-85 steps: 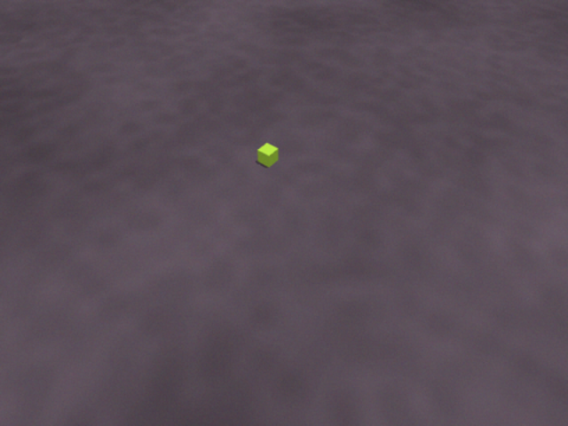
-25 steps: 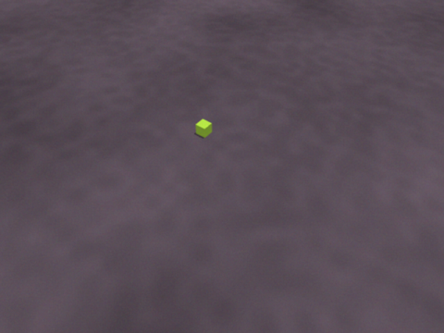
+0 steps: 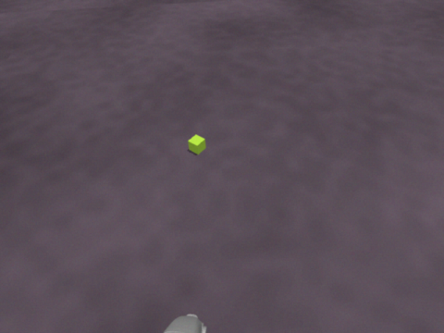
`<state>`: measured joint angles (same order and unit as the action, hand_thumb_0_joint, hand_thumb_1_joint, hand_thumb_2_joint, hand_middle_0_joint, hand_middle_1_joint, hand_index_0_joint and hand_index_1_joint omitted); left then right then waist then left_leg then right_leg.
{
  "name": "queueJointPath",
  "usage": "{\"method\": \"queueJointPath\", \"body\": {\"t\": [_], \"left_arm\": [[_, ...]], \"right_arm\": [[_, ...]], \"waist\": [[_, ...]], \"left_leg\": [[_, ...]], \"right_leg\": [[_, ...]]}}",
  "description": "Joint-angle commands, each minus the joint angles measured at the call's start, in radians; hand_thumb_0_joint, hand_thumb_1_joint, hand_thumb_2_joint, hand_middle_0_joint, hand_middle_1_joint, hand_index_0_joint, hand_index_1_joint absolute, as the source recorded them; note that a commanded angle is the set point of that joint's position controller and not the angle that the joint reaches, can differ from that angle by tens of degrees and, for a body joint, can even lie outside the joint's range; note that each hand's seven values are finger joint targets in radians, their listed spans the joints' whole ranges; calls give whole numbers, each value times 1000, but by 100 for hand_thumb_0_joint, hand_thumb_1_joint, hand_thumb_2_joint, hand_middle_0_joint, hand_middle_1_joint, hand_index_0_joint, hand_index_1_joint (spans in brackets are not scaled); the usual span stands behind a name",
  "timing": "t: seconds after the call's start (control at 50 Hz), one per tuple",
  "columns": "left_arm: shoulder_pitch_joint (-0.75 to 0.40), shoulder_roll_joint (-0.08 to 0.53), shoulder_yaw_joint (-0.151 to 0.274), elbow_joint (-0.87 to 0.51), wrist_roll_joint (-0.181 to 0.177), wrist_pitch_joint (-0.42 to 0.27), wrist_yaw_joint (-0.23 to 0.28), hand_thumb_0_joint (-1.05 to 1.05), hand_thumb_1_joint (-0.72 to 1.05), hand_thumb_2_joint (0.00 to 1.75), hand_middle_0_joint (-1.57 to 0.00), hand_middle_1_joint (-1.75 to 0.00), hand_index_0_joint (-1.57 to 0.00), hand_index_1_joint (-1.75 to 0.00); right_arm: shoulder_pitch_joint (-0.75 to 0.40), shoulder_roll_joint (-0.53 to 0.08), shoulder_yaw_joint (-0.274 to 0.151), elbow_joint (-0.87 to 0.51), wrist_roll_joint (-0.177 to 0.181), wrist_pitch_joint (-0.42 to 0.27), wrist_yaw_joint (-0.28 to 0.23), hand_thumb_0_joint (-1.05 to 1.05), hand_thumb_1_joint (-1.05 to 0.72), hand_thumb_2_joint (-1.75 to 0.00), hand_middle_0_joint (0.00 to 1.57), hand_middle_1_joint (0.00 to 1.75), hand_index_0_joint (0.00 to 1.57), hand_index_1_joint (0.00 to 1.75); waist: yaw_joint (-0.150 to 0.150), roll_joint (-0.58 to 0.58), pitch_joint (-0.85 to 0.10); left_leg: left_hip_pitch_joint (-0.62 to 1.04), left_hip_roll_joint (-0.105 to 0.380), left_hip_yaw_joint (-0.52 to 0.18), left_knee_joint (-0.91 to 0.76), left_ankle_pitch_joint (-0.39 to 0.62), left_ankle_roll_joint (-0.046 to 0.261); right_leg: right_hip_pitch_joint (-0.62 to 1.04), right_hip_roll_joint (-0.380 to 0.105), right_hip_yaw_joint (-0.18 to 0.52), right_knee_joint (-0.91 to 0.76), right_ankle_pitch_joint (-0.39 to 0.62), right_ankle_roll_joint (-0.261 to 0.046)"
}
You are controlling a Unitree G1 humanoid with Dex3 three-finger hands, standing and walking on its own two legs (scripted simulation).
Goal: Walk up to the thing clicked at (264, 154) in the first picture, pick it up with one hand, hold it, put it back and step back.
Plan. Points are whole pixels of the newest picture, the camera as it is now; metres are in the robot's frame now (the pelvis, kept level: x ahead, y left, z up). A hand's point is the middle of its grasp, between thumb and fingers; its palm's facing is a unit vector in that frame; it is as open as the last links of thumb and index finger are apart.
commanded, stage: walk up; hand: left
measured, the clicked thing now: (197, 144) +1.35 +0.29 -0.74
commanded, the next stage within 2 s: none
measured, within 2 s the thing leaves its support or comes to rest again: neither
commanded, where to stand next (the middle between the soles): +0.95 +0.06 m, yaw -2 degrees
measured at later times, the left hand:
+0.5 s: hand (118, 237) +0.35 +0.30 -0.14, palm faces -0.06 -0.93 -0.37, open 7.4 cm
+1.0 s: hand (142, 195) +0.48 +0.27 -0.13, palm faces -0.01 -0.92 -0.39, open 7.4 cm
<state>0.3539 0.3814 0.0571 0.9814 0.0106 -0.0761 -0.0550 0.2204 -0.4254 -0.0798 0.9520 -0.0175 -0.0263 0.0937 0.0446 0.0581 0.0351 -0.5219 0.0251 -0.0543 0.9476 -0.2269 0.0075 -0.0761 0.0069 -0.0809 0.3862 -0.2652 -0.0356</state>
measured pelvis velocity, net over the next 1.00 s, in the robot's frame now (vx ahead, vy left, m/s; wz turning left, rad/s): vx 0.47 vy -0.01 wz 0.00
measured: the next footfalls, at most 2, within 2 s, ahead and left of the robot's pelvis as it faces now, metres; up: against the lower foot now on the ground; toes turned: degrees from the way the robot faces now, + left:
left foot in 0.18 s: +0.27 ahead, +0.16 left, +0.00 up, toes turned +5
right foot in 0.62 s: +0.48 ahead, -0.13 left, +0.00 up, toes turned -5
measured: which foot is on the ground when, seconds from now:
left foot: up 0.00-0.16, down 0.18-0.64, up 0.66-1.00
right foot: down 0.00-0.24, up 0.26-0.60, down 0.62-1.00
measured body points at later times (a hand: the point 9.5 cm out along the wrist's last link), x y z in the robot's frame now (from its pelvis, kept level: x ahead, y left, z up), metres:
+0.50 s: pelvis +0.26 +0.02 -0.01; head +0.27 +0.02 +0.44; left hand +0.35 +0.35 -0.11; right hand +0.32 -0.29 -0.11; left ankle +0.23 +0.15 -0.74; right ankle +0.36 -0.13 -0.70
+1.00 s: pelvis +0.47 -0.01 -0.01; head +0.49 -0.02 +0.44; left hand +0.48 +0.32 -0.11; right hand +0.56 -0.33 -0.12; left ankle +0.59 +0.15 -0.71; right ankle +0.44 -0.13 -0.74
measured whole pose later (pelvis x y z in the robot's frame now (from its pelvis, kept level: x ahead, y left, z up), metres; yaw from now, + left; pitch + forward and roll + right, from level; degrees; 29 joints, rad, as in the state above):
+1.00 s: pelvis +0.47 -0.01 -0.01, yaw +0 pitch -2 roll -1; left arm 0.38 0.40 0.04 0.87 0.01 -0.10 -0.04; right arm 0.24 -0.43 -0.08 0.86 -0.02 -0.01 0.09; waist 0.04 0.05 0.08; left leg -0.51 0.09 -0.02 0.72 -0.19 0.00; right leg -0.12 -0.02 -0.08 0.45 -0.29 -0.01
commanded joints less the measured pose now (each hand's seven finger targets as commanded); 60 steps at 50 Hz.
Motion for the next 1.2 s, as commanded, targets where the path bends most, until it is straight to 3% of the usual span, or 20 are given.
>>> {"method": "queueJointPath", "body": {"t": [0.0, 0.1, 0.16, 0.18, 0.22, 0.24, 0.3, 0.36, 0.54, 0.6, 0.62, 0.66, 0.72, 0.78, 0.98, 1.06, 1.08, 1.1, 1.12, 1.18], "left_arm": [[-77, 312, 89, -130, -2, -48, 23, 0, 90, 90, -20, -30, -20, -30], [10, 309, 79, -122, -3, -32, 21, 0, 90, 90, -20, -30, -20, -30], [-16, 294, 67, -145, -7, -21, 30, 0, 90, 90, -20, -30, -20, -30], [30, 245, 50, -152, -13, -15, 35, 0, 90, 90, -20, -30, -20, -30], [71, 224, 44, -164, -33, -11, 44, 0, 90, 90, -20, -30, -20, -30], [14, 280, 42, -155, -24, -10, 55, 0, 90, 90, -20, -30, -20, -30], [6, 245, 35, -145, -39, -18, 36, 0, 90, 90, -20, -30, -20, -30], [24, 212, 36, -138, -31, 2, 14, 0, 90, 90, -20, -30, -20, -30], [-29, 221, 65, -142, -5, -8, -19, 0, 90, 90, -20, -30, -20, -30], [164, 319, 111, -100, 5, -27, 8, 0, 90, 90, -20, -30, -20, -30], [177, 398, 123, -127, 5, -38, 20, 0, 90, 90, -20, -30, -20, -30], [66, 410, 111, -159, -22, -33, 25, 0, 90, 90, -20, -30, -20, -30], [-20, 320, 85, -170, -26, -40, 37, 0, 90, 90, -20, -30, -20, -30], [-29, 285, 66, -178, -20, -48, 37, 0, 90, 90, -20, -30, -20, -30], [7, 319, 79, -200, -8, -51, 35, 0, 90, 90, -20, -30, -20, -30], [-2, 308, 65, -198, 0, -37, 37, 0, 90, 90, -20, -30, -20, -30], [32, 258, 47, -201, -1, -32, 37, 0, 90, 90, -20, -30, -20, -30], [87, 163, 19, -210, -12, -28, 33, 0, 90, 90, -20, -30, -20, -30], [85, 235, 39, -188, -14, -18, 47, 0, 90, 90, -20, -30, -20, -30], [23, 271, 37, -160, -22, -17, 49, 0, 90, 90, -20, -30, -20, -30]], "right_arm": [[-88, -178, -46, -114, -8, -23, 2, 0, -90, -90, 20, 30, 20, 30], [-185, -142, -45, -157, -12, -38, 3, 0, -90, -90, 20, 30, 20, 30], [35, -184, -71, -100, -21, -47, -16, 0, -90, -90, 20, 30, 20, 30], [183, -232, -90, -70, -34, -54, -27, 0, -90, -90, 20, 30, 20, 30], [263, -337, -120, -92, -14, -60, -46, 0, -90, -90, 20, 30, 20, 30], [211, -332, -126, -108, 10, -57, -49, 0, -90, -90, 20, 30, 20, 30], [91, -232, -66, -155, 21, -61, -67, 0, -90, -90, 20, 30, 20, 30], [52, -210, -52, -171, 21, -76, -66, 0, -90, -90, 20, 30, 20, 30], [3, -243, -52, -214, 18, -76, -51, 0, -90, -90, 20, 30, 20, 30], [89, -148, -18, -208, 10, -68, -48, 0, -90, -90, 20, 30, 20, 30], [149, -104, -2, -217, 13, -61, -46, 0, -90, -90, 20, 30, 20, 30], [101, -234, -33, -183, 7, -48, -66, 0, -90, -90, 20, 30, 20, 30], [107, -192, -26, -142, 32, -41, -57, 0, -90, -90, 20, 30, 20, 30], [132, -172, -32, -131, 18, -22, -39, 0, -90, -90, 20, 30, 20, 30], [-71, -154, -45, -193, -5, -35, -2, 0, -90, -90, 20, 30, 20, 30], [77, -188, -64, -137, -6, -48, -12, 0, -90, -90, 20, 30, 20, 30], [199, -243, -82, -106, -16, -57, -24, 0, -90, -90, 20, 30, 20, 30], [240, -327, -104, -118, -25, -64, -37, 0, -90, -90, 20, 30, 20, 30], [222, -347, -104, -141, 6, -65, -42, 0, -90, -90, 20, 30, 20, 30], [116, -259, -67, -169, 23, -62, -55, 0, -90, -90, 20, 30, 20, 30]], "waist": [[-14, -129, 124], [37, -130, 55], [-83, -33, -60], [-141, 69, -151], [-166, 219, -248], [-154, 149, -201], [-82, 33, -50], [-42, 51, 12], [-5, 48, 11], [99, -288, -110], [72, -423, -106], [43, -278, -30], [-18, -194, 16], [-40, -206, 23], [1, -160, 30], [-85, -71, -31], [-138, 73, -104], [-132, 314, -132], [-130, 210, -115], [-79, 42, 25]], "left_leg": [[-76, 78, -10, -201, 77, -22], [94, 52, 98, -390, 125, 20], [415, 3, 127, -446, 86, 64], [636, 34, 70, -474, -13, 118], [880, 388, -638, -636, -154, 275], [799, 428, -633, -650, -146, 316], [531, 291, -175, -624, 315, 204], [356, 233, -19, -652, 364, 202], [164, 207, 46, -567, -69, 178], [55, 64, 150, -18, -21, 103], [-92, -49, 134, 209, -297, 52], [-154, 4, 11, 325, -275, 32], [-71, 55, -33, 238, -124, 40], [18, 46, 1, 131, -37, 25], [111, 79, 61, -336, 81, 10], [403, 19, 109, -409, 23, 47], [562, 57, 15, -473, -94, 87], [683, 291, -352, -569, -214, 155], [666, 400, -607, -687, -252, 231], [441, 313, -306, -655, 116, 211]], "right_leg": [[-51, -249, 182, -257, -127, -147], [22, -253, 111, -114, 244, -129], [-64, -193, 42, 214, 403, -100], [-202, -128, 1, 482, 335, -68], [-593, 92, 101, 830, -286, -22], [-617, -2, 188, 887, -277, -38], [-504, -56, 221, 816, -106, -18], [-412, -80, 156, 707, -54, 15], [-99, -78, 18, 242, 197, 10], [170, -114, 146, 100, -120, -33], [192, -366, 598, -76, -260, -111], [87, -454, 824, -177, -250, -220], [-42, -313, 414, -106, 123, -150], [-142, -238, 250, -124, 161, -147], [-112, -286, 164, -90, 49, -160], [-213, -238, 114, 153, 146, -112], [-288, -162, 51, 428, 196, -77], [-517, -37, 9, 689, -154, -19], [-599, 13, 69, 775, -279, -19], [-538, -68, 193, 799, -150, -20]]}}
